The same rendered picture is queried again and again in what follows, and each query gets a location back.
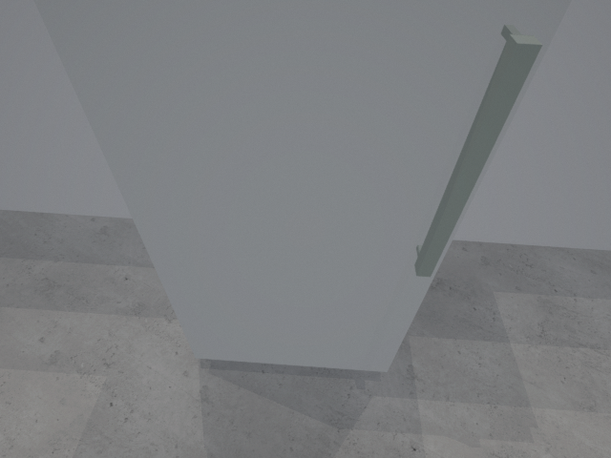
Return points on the handle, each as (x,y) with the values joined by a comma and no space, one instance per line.
(511,71)

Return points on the fridge door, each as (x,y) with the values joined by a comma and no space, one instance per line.
(282,159)

